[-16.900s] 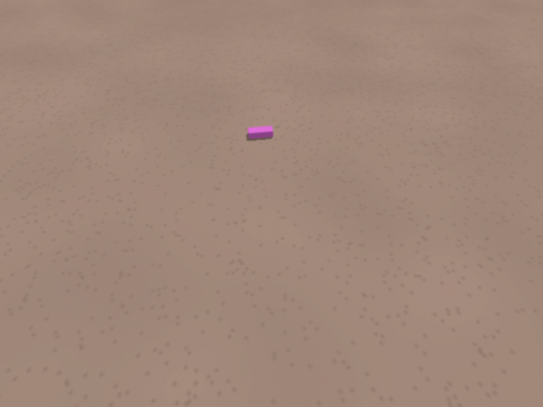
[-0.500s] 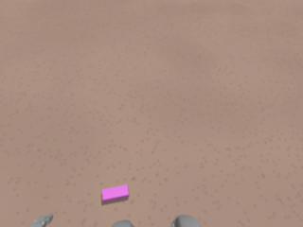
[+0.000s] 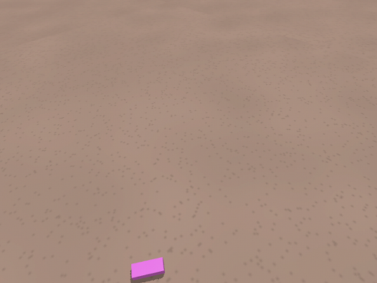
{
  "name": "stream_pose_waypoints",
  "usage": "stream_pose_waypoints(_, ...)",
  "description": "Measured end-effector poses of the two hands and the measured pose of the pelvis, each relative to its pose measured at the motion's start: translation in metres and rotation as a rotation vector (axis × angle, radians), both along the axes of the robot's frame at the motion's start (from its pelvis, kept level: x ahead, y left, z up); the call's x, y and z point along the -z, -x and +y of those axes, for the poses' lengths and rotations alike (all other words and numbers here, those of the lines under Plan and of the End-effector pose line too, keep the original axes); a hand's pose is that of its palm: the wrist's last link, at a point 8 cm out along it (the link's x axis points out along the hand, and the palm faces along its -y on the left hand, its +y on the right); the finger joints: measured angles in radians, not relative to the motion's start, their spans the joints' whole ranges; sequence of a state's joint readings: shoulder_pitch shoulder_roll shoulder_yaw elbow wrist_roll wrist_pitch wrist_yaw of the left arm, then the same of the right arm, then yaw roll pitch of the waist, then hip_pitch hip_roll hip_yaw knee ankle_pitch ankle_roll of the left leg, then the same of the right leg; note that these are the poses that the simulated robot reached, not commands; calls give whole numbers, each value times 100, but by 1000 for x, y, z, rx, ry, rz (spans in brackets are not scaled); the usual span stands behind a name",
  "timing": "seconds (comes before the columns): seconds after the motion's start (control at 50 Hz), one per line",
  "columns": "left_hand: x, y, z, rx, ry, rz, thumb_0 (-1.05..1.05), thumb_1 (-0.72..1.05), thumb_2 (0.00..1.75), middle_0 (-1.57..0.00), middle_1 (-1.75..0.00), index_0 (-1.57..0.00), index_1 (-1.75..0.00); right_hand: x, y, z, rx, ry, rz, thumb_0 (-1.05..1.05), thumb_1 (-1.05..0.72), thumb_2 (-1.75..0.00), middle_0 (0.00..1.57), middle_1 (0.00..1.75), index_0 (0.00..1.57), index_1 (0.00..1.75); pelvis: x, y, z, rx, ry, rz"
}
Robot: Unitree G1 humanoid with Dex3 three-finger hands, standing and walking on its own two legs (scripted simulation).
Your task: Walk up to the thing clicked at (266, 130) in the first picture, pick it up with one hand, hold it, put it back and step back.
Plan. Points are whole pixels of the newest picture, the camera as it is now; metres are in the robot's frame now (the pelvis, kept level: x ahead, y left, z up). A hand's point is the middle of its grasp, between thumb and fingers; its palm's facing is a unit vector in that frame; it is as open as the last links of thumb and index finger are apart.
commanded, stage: stand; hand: left
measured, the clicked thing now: (148, 268) +0.39 +0.25 -0.76
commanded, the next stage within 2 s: walk up in 0.34 s
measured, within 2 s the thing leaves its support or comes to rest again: neither
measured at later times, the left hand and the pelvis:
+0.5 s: hand out of the picture +0.10 +0.28 -0.16, palm faces -0.02 -0.93 -0.36, open 7.4 cm; pelvis -0.01 +0.01 -0.01, yaw -1 degrees
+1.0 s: hand out of the picture -0.05 +0.29 -0.17, palm faces +0.02 -0.91 -0.41, open 7.4 cm; pelvis -0.14 +0.02 -0.03, yaw +3 degrees
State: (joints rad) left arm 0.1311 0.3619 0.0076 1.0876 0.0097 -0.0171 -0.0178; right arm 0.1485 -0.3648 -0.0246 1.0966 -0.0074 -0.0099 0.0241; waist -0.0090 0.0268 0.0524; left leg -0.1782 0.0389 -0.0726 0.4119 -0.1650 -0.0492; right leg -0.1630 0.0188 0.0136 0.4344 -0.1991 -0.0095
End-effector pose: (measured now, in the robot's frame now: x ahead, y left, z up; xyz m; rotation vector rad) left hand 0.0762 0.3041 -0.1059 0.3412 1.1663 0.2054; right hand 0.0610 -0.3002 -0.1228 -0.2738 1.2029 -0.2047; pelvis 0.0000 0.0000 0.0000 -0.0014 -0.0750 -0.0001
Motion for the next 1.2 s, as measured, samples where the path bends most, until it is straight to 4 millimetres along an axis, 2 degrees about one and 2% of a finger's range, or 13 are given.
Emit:
stream_pose_waypoints(0.18,5,-13,4,-8,19,20,1,90,90,-20,-30,-20,-30,-2,3,6,4,14,56,1,-91,-89,20,30,20,30,-2,-8,6,4,0,18)
stream_pose_waypoints(0.34,9,-20,4,-7,40,34,1,90,90,-20,-30,-20,-30,-7,-14,13,-1,24,38,1,-91,-89,20,30,20,30,-4,-13,12,9,0,19)
stream_pose_waypoints(0.48,15,-19,17,-19,11,36,1,90,90,-20,-30,-20,-30,-3,-27,7,-1,45,9,1,-91,-89,21,30,21,30,6,8,15,16,-11,35)
stream_pose_waypoints(0.58,19,-2,23,-7,-39,43,0,90,90,-20,-30,-20,-30,6,-25,-7,-15,58,-22,1,-91,-89,21,30,21,30,19,30,7,23,-25,29)
stream_pose_waypoints(0.64,21,21,19,-19,-66,50,0,90,90,-20,-30,-20,-30,17,-25,-18,-26,54,-50,1,-91,-89,21,30,21,30,29,41,-2,26,-16,24)
stream_pose_waypoints(0.7,18,51,12,-15,-74,80,0,90,90,-20,-30,-20,-30,21,-21,-20,-33,57,-66,1,-91,-89,20,30,20,30,28,56,-5,25,-32,21)
stream_pose_waypoints(0.76,12,74,8,-23,-77,109,0,90,90,-20,-30,-20,-30,20,-4,-18,-44,45,-54,1,-91,-89,20,30,20,30,22,70,-4,16,-41,36)
stream_pose_waypoints(0.86,6,94,8,-39,-78,55,1,90,90,-21,-30,-20,-30,25,44,-14,-87,60,55,1,-91,-89,20,30,20,30,18,93,1,-14,-38,59)
stream_pose_waypoints(0.98,20,126,25,-47,-54,3,0,90,90,-21,-30,-20,-30,25,97,2,-105,85,102,1,-91,-89,20,30,20,30,27,132,17,-53,-23,55)
stream_pose_waypoints(1.04,27,145,34,-48,-38,11,0,90,90,-21,-30,-20,-30,17,127,13,-93,84,100,1,-91,-89,20,30,20,30,26,154,25,-40,-37,29)
stream_pose_waypoints(1.1,23,162,38,-52,-31,24,1,90,90,-21,-30,-20,-30,4,153,20,-76,83,94,1,-91,-89,21,30,21,30,18,169,28,-35,-3,25)
stream_pose_waypoints(1.2,18,191,42,-47,-28,12,1,90,90,-20,-30,-20,-30,-8,172,22,-67,95,43,1,-91,-89,21,30,21,30,12,196,27,-9,13,33)
